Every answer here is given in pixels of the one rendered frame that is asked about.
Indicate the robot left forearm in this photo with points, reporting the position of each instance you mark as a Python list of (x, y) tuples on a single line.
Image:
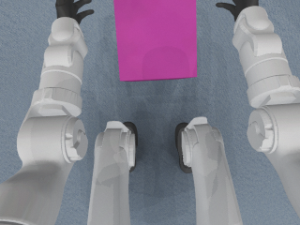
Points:
[(61, 78)]

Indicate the left robot thigh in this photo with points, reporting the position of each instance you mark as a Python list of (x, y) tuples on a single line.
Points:
[(109, 200)]

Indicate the right robot shin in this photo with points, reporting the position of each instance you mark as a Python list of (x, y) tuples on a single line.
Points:
[(203, 120)]

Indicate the robot left upper arm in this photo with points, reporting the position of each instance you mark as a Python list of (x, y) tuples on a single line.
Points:
[(48, 147)]

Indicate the left robot hand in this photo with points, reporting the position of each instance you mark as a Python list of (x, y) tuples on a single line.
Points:
[(67, 8)]

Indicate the robot right upper arm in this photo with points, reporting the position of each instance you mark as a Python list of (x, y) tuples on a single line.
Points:
[(275, 131)]

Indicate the right robot hand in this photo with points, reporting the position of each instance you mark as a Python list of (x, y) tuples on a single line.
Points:
[(238, 7)]

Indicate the carton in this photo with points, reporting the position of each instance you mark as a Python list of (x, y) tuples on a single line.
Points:
[(156, 39)]

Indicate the robot right forearm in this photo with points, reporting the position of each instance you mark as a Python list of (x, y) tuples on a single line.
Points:
[(264, 63)]

